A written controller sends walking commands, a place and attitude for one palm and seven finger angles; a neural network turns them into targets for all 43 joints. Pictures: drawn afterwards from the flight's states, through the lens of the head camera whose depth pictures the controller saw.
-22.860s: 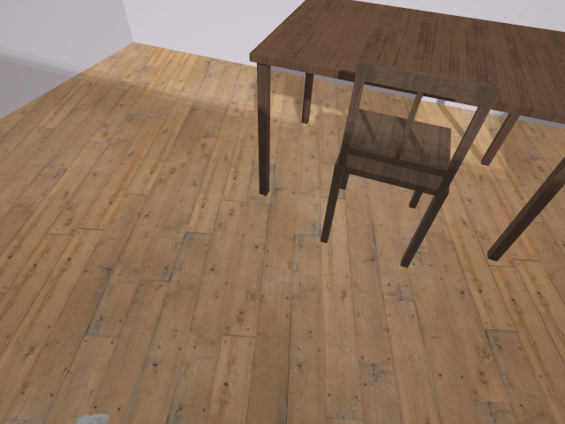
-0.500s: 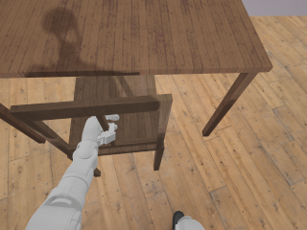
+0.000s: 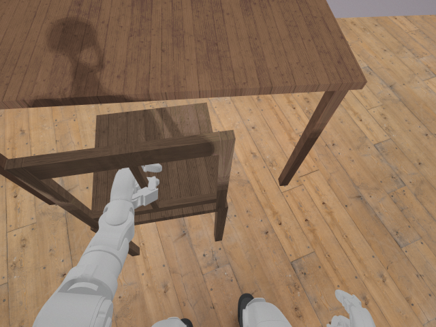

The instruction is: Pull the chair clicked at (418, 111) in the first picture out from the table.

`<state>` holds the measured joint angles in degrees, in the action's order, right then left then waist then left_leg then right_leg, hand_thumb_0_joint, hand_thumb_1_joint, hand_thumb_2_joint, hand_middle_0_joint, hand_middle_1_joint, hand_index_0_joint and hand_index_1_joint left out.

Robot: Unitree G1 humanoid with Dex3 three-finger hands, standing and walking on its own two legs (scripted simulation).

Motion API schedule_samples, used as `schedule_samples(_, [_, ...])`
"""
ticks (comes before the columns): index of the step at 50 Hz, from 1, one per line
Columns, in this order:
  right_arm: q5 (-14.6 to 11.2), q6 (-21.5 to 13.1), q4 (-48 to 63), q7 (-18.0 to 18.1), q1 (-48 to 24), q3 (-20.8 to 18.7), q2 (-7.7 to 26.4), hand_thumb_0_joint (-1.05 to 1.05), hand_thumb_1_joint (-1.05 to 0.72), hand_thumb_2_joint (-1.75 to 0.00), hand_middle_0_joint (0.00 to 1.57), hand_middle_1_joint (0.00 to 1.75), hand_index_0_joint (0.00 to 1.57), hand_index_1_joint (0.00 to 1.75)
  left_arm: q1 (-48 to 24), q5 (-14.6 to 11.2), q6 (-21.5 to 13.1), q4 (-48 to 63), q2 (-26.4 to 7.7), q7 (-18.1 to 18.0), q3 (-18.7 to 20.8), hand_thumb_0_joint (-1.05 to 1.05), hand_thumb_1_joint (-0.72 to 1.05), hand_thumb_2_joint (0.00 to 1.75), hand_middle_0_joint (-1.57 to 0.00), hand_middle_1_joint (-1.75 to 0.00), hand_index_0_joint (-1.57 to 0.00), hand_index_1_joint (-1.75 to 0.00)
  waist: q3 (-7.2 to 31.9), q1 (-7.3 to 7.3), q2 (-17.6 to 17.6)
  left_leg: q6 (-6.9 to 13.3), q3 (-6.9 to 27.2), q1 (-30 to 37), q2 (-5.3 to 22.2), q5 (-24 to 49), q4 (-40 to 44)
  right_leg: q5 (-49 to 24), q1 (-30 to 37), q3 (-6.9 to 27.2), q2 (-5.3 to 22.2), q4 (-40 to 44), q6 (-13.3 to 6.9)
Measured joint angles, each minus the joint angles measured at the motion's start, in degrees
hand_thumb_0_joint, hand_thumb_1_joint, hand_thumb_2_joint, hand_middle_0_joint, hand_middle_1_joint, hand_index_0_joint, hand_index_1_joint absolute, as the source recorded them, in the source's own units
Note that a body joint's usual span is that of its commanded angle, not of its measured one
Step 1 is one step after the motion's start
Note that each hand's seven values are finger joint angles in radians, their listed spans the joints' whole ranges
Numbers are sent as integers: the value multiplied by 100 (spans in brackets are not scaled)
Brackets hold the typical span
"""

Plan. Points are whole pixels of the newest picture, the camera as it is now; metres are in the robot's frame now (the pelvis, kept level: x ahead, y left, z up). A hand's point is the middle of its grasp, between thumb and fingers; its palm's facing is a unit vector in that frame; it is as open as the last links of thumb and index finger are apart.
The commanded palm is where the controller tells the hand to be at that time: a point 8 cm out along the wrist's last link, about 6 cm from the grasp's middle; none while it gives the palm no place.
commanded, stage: step backward, pulling the chair out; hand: left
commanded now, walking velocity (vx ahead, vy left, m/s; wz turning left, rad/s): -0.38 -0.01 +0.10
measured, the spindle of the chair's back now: (146, 187) +0.40 +0.16 -0.10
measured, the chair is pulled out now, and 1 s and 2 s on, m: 0.07 0.22 0.40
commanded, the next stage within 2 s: none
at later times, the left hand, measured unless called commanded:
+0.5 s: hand (155, 225) +0.30 +0.12 -0.07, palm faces +0.04 -0.98 -0.18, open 4.9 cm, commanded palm +0.28 +0.17 -0.06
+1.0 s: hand (155, 262) +0.23 +0.11 -0.07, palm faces +0.04 -0.98 -0.19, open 4.9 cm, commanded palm +0.22 +0.16 -0.06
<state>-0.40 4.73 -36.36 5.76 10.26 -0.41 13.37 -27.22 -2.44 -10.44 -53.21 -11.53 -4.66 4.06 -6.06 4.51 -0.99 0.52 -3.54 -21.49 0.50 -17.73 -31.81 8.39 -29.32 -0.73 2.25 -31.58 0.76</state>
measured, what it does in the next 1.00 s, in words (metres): walks backwards: right foot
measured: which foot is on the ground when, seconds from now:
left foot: down 0.00-1.00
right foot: down 0.00-0.66, up 0.68-0.74, down 0.76-1.00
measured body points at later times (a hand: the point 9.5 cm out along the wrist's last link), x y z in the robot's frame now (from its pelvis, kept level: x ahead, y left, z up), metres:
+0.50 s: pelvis -0.06 -0.01 +0.00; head +0.03 -0.03 +0.43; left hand +0.29 +0.17 -0.05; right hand +0.02 -0.27 -0.14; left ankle -0.03 +0.11 -0.73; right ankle +0.01 -0.13 -0.73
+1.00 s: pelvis -0.13 -0.02 -0.01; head -0.05 -0.03 +0.43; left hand +0.23 +0.17 -0.05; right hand -0.03 -0.28 -0.14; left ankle -0.07 +0.11 -0.72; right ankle -0.04 -0.13 -0.73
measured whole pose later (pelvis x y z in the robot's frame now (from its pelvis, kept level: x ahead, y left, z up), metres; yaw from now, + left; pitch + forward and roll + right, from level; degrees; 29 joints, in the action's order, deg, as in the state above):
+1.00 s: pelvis -0.13 -0.02 -0.01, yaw +1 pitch +2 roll -1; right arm -1.6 -3.1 -42.4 6.6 10.9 0.6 13.7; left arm -28.4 -2.9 -12.7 -60.6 -9.8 -5.9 3.2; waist -8.4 4.3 2.1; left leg -1.4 1.4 -26.9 0.6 -20.5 -40.6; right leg 9.0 -25.3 -2.1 -0.2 -32.5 -1.1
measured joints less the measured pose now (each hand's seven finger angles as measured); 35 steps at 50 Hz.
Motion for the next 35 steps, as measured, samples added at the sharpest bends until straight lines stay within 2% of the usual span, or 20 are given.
schedule_samples(4, [-30,10,56,-3,71,53,-37,1,-90,-90,20,30,20,30,173,-13,-59,34,8,-26,11,2,77,82,-33,-116,-49,-145,62,-2,65,-69,22,-87,87,-46,-153,49,63,-44,-72,141,-18])
schedule_samples(8, [-103,7,-37,73,65,68,44,1,-90,-90,20,30,20,30,60,5,-95,-101,93,-66,-20,2,76,83,-33,-116,-49,-145,66,56,233,-130,206,-369,135,-79,-446,-88,-1,-218,-102,188,-60])
schedule_samples(11, [-144,-36,-177,134,43,97,78,1,-90,-90,20,30,20,30,-40,15,-61,-176,103,-99,-112,2,76,82,-33,-117,-49,-145,21,64,145,-20,209,-361,44,60,-381,-188,4,-202,-29,231,-19])
schedule_samples(13, [-129,-73,-199,167,98,129,52,1,-90,-90,20,30,20,30,-10,-1,-43,-174,73,-113,-194,2,77,82,-32,-117,-49,-145,46,40,4,18,117,-287,-39,198,-187,-253,-36,-110,47,221,18])
schedule_samples(16, [-73,-142,-179,160,250,119,-1,1,-90,-90,20,30,20,30,88,-19,-62,-173,83,-92,-243,2,77,82,-32,-117,-49,-145,80,-8,-47,31,59,-235,-88,289,-95,152,21,-29,57,-220,-6])
schedule_samples(18, [-56,-209,-230,124,304,117,-36,1,-90,-90,20,30,20,30,118,-38,-108,-232,110,-83,-222,2,76,82,-32,-117,-49,-145,78,-104,-7,11,22,-240,-45,282,-134,369,157,-17,6,-203,-19])
schedule_samples(20, [-60,-264,-317,91,253,129,-61,1,-90,-90,20,30,20,30,77,-73,-169,-315,118,-85,-162,2,76,82,-33,-116,-49,-145,-24,-145,97,-32,27,-235,52,299,-168,175,199,-36,-86,-113,-51])
schedule_samples(24, [-128,-331,-418,79,177,123,-73,1,-90,-90,21,30,20,30,-39,-105,-223,-505,112,-93,-41,2,76,83,-33,-115,-49,-145,-66,-55,245,-121,152,-410,147,375,-284,46,175,-164,-173,9,-142])
schedule_samples(27, [-161,-402,-474,100,132,98,25,1,-90,-90,21,30,20,30,-137,-95,-211,-601,141,-120,-27,2,76,82,-33,-114,-49,-145,-129,34,290,-161,305,-536,74,-94,-536,-56,193,-231,-152,76,-148])
schedule_samples(29, [-158,-463,-511,127,121,100,107,1,-90,-90,21,30,20,30,-157,-66,-184,-594,165,-142,-67,2,76,82,-33,-115,-49,-145,-171,64,259,-134,320,-498,21,82,-439,-138,227,-227,-113,135,-118])
schedule_samples(31, [-150,-504,-501,151,152,100,183,1,-90,-90,21,30,20,30,-112,-42,-157,-529,171,-156,-165,2,76,82,-32,-115,-49,-145,-168,64,234,-49,280,-431,17,785,-214,-196,232,-203,-102,151,-68])
schedule_samples(35, [-144,-537,-366,177,246,82,165,1,-90,-90,20,30,20,30,34,-69,-169,-407,146,-145,-332,1,76,81,-31,-116,-49,-145,-158,-18,128,51,149,-362,-3,719,-82,543,117,-63,-85,-251,-50])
